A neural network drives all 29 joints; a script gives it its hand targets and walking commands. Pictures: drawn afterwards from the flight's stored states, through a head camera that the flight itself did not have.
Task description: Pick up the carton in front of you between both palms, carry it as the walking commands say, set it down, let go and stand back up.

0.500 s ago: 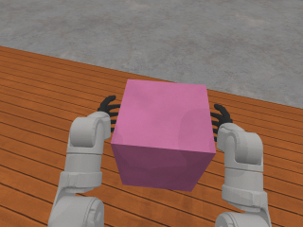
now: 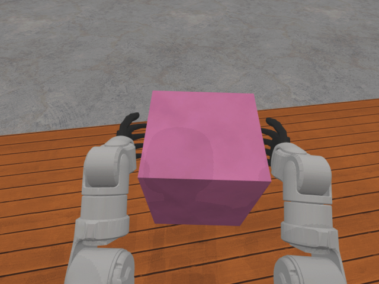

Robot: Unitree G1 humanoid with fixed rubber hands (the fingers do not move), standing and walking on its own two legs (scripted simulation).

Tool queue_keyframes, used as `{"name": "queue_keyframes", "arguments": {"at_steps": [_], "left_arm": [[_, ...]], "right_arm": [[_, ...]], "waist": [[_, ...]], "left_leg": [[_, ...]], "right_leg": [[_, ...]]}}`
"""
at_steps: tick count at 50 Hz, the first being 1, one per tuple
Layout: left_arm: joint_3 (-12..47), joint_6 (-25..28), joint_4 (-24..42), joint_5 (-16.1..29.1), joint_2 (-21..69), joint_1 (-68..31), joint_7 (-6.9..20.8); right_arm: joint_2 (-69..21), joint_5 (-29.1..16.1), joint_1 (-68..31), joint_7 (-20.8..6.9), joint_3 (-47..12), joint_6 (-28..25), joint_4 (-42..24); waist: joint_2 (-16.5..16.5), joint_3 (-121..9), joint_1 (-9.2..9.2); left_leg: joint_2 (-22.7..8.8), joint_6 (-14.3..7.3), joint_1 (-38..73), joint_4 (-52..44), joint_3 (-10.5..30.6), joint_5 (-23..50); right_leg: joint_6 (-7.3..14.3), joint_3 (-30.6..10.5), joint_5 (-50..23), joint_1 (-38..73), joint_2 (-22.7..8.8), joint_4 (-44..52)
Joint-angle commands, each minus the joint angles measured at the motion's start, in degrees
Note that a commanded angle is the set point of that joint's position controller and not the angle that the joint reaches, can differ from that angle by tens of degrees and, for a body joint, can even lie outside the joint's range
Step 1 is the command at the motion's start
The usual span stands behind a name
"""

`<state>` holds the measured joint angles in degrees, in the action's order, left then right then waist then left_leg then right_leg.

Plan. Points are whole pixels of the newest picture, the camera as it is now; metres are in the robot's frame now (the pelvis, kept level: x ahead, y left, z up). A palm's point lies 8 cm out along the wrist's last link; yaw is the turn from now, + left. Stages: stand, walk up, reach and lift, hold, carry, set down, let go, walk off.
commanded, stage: carry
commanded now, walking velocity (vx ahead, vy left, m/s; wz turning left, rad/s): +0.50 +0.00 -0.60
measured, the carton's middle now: (200, 164) +0.38 -0.02 +0.05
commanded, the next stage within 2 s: none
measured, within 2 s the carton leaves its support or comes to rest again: neither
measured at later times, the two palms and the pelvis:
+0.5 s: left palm (154, 78) +0.67 +0.10 +0.08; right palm (256, 95) +0.59 -0.19 +0.09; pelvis +0.28 +0.03 -0.04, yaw -17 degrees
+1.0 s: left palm (179, 50) +0.87 +0.03 +0.08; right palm (264, 58) +0.82 -0.27 +0.08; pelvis +0.50 -0.04 -0.03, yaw -11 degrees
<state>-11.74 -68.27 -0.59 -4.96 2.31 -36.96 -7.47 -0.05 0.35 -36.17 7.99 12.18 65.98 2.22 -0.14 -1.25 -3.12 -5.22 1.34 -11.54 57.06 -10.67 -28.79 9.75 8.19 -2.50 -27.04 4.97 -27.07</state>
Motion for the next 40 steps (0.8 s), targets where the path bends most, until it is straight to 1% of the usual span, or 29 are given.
{"name": "queue_keyframes", "arguments": {"at_steps": [1,2,3,4,5,6,7,8,10,13,16,18,19,20,21,22,23,24,25,26,27,28,29,30,31,33,35,38,40], "left_arm": [[34.3,0.8,-1.3,19.2,51.1,-29.8,11.2],[35.6,0.9,-0.3,20.7,53.6,-31.2,11.8],[36.9,1.0,1.6,22.5,56.6,-34.9,12.4],[38.5,1.2,4.0,24.8,59.2,-39.1,13.0],[39.9,1.4,5.7,26.9,61.4,-42.5,13.5],[41.0,1.7,7.2,28.6,63.1,-44.7,13.9],[41.7,1.8,8.5,30.0,64.0,-45.9,14.2],[42.1,2.0,9.5,30.9,64.5,-46.4,14.4],[42.4,2.1,10.4,31.8,64.1,-45.8,14.5],[42.7,2.2,11.0,32.3,62.7,-43.8,14.6],[42.8,1.9,9.4,31.6,61.0,-40.7,14.7],[42.6,1.7,6.3,30.8,60.3,-38.0,14.9],[42.4,1.6,4.4,30.4,60.0,-37.0,15.1],[42.0,1.7,2.4,30.1,60.0,-36.4,15.3],[41.6,1.8,0.0,30.1,60.4,-36.1,15.5],[41.3,2.0,-2.3,29.6,60.3,-36.1,15.9],[40.6,2.0,-5.4,29.3,61.3,-36.1,16.2],[39.6,2.0,-7.4,28.9,61.4,-36.8,16.4],[38.7,2.4,-7.8,28.4,62.6,-37.2,16.5],[38.8,2.8,-6.0,29.1,63.9,-40.1,16.5],[38.9,3.3,-4.6,29.5,65.1,-42.4,16.3],[38.5,3.6,-3.1,29.3,65.9,-43.1,15.7],[38.5,3.8,-1.9,29.0,66.4,-43.2,14.9],[38.0,4.2,-0.5,28.5,66.2,-43.4,14.1],[38.1,4.3,-0.1,27.8,66.7,-41.7,13.1],[37.2,4.7,1.7,25.4,65.2,-39.3,11.1],[35.9,5.2,2.6,22.5,63.0,-36.7,9.5],[35.0,5.5,4.0,19.5,59.3,-35.5,8.2],[35.0,5.1,4.9,18.7,57.0,-35.8,7.9]], "right_arm": [[-59.8,-24.0,-37.6,-15.7,-39.5,1.7,-2.2],[-60.1,-23.4,-39.7,-15.5,-39.4,1.5,-3.6],[-61.2,-23.1,-41.6,-15.3,-39.3,1.5,-4.5],[-62.0,-22.9,-42.3,-15.1,-38.9,1.3,-5.2],[-62.9,-22.5,-42.5,-14.7,-38.8,1.0,-6.1],[-63.6,-22.2,-42.8,-14.3,-38.9,0.8,-7.1],[-64.1,-21.7,-42.5,-13.8,-38.9,0.5,-7.8],[-64.3,-21.0,-42.0,-13.3,-38.9,0.2,-8.5],[-63.8,-19.7,-40.7,-12.3,-39.0,-0.4,-9.8],[-61.6,-18.3,-39.2,-11.2,-39.3,-0.7,-12.0],[-59.0,-17.1,-37.5,-10.9,-39.4,-0.2,-11.9],[-57.2,-15.8,-35.4,-11.3,-38.8,0.3,-9.3],[-56.5,-15.2,-34.0,-11.6,-38.2,0.6,-7.3],[-56.1,-14.5,-32.9,-12.0,-37.5,0.7,-5.2],[-56.0,-13.8,-31.7,-12.4,-36.7,0.7,-2.6],[-54.8,-13.2,-30.0,-12.8,-35.1,0.6,0.1],[-53.5,-12.4,-29.3,-13.1,-33.3,0.5,2.5],[-51.4,-11.8,-29.4,-13.3,-32.1,0.1,4.3],[-53.1,-12.4,-29.8,-13.7,-32.3,-0.6,4.5],[-56.7,-14.5,-33.0,-14.3,-33.4,-1.2,2.0],[-59.0,-16.8,-37.8,-14.7,-35.2,-1.5,-1.4],[-61.5,-19.4,-41.9,-14.9,-36.9,-1.7,-4.0],[-63.5,-21.7,-44.6,-15.1,-38.4,-1.8,-6.0],[-64.6,-23.5,-46.7,-15.4,-38.9,-1.9,-7.6],[-65.5,-25.1,-46.5,-15.6,-39.6,-1.7,-8.0],[-66.6,-27.4,-46.0,-16.2,-40.4,-1.4,-8.5],[-67.0,-28.9,-45.5,-16.8,-41.2,-1.4,-8.2],[-66.2,-30.2,-45.6,-17.3,-42.2,-1.7,-8.0],[-65.1,-30.3,-45.3,-17.1,-42.3,-1.5,-7.6]], "waist": [[13.3,-40.3,8.02],[9.0,-37.0,8.21],[3.0,-32.5,7.51],[0.2,-29.6,6.2],[-0.7,-28.5,5.53],[0.1,-28.3,4.94],[1.3,-28.4,4.84],[2.5,-28.7,5.17],[4.0,-29.8,6.13],[5.0,-30.8,7.66],[5.6,-29.7,9.68],[5.4,-28.5,10.48],[5.3,-27.7,10.37],[5.0,-27.1,9.27],[3.4,-27.7,6.53],[-0.4,-29.8,2.93],[-9.5,-34.0,2.63],[-17.3,-39.0,0.35],[-15.2,-39.4,-0.51],[-9.9,-33.3,-0.09],[-6.8,-29.3,0.71],[-5.7,-26.2,1.22],[-6.4,-25.2,1.22],[-8.2,-25.2,0.83],[-9.8,-25.6,0.41],[-10.9,-26.8,-0.76],[-10.1,-27.6,-1.27],[-9.5,-27.7,-1.61],[-8.9,-27.9,-1.28]], "left_leg": [[5.6,1.6,-36.5,33.9,9.7,-9.5],[2.6,0.4,-40.1,32.3,12.9,-6.4],[0.8,0.2,-39.5,26.4,13.5,-3.1],[0.0,0.9,-36.9,21.0,13.4,-0.5],[-0.7,1.6,-32.9,16.9,13.4,1.0],[-0.7,2.0,-29.9,13.5,12.7,1.7],[-0.5,2.3,-28.4,10.5,11.8,2.2],[-0.2,2.7,-28.0,7.5,11.2,4.2],[0.7,3.1,-28.9,2.6,10.8,10.9],[2.1,2.3,-30.2,-4.4,11.1,19.1],[4.2,0.8,-30.5,-13.2,11.2,23.6],[6.0,0.6,-26.9,-22.3,10.7,27.2],[6.6,0.6,-22.0,-27.9,10.3,30.1],[6.8,0.4,-14.4,-32.5,9.3,34.1],[5.2,-0.2,-1.8,-36.8,8.0,41.0],[-4.2,-2.3,15.6,-32.2,15.0,54.9],[-18.9,-5.6,31.3,-21.3,30.6,75.2],[-23.9,-12.0,37.7,-19.9,40.1,69.6],[-22.8,-14.8,32.5,-25.1,44.4,43.3],[-16.9,-13.2,24.2,-28.8,41.6,28.3],[-14.0,-12.1,18.4,-31.3,37.4,23.7],[-12.8,-11.8,13.7,-33.1,34.0,23.3],[-11.6,-11.6,10.6,-34.3,31.6,22.2],[-10.4,-11.5,9.1,-35.0,29.5,23.1],[-9.5,-11.7,9.4,-35.0,27.9,26.1],[-8.9,-12.7,11.7,-33.9,26.7,35.4],[-8.1,-12.3,12.8,-32.4,25.3,43.2],[-6.0,-11.3,12.6,-29.6,22.4,48.3],[-4.4,-10.2,9.7,-26.3,19.6,49.0]], "right_leg": [[16.2,-38.5,-34.8,62.0,-25.9,-6.7],[14.0,-37.2,-18.1,56.6,-22.5,-2.8],[10.9,-34.6,-12.8,48.9,-20.1,-1.1],[9.4,-32.0,-15.2,41.5,-18.5,0.1],[8.7,-29.7,-14.1,34.9,-17.4,1.3],[8.1,-28.1,-13.4,30.6,-16.2,2.0],[8.0,-26.6,-15.4,28.4,-15.3,1.7],[8.0,-25.5,-18.3,27.9,-14.5,0.9],[7.3,-24.9,-25.1,29.6,-13.5,-1.2],[5.3,-24.7,-28.6,33.4,-11.1,-5.0],[4.1,-26.1,-27.4,35.6,-9.3,-8.3],[2.9,-25.7,-23.5,34.5,-7.5,-11.9],[1.7,-24.8,-19.7,31.6,-6.5,-14.1],[0.4,-23.3,-16.2,26.7,-5.8,-17.3],[-1.7,-20.0,-11.3,18.3,-4.3,-23.7],[-4.2,-16.1,5.2,3.5,-2.4,-33.5],[-6.4,-11.1,39.0,-11.5,0.3,-43.5],[-6.9,-11.5,41.2,-18.3,0.4,-52.2],[-6.6,-12.3,37.3,-20.7,-1.7,-55.5],[-6.7,-11.5,33.7,-21.0,-2.8,-53.1],[-6.9,-11.6,31.7,-20.2,-3.4,-49.8],[-7.1,-11.1,30.7,-18.8,-4.2,-45.7],[-7.1,-10.2,29.7,-16.4,-4.6,-41.6],[-7.2,-8.4,28.4,-14.5,-4.4,-38.3],[-7.4,-7.4,27.4,-13.6,-4.3,-34.9],[-8.0,-6.1,25.0,-12.9,-4.1,-28.4],[-8.4,-5.5,19.8,-10.4,-3.5,-21.7],[-8.7,-4.2,14.1,-4.9,-1.9,-12.3],[-8.4,-3.6,8.5,2.9,-1.5,-4.0]]}}
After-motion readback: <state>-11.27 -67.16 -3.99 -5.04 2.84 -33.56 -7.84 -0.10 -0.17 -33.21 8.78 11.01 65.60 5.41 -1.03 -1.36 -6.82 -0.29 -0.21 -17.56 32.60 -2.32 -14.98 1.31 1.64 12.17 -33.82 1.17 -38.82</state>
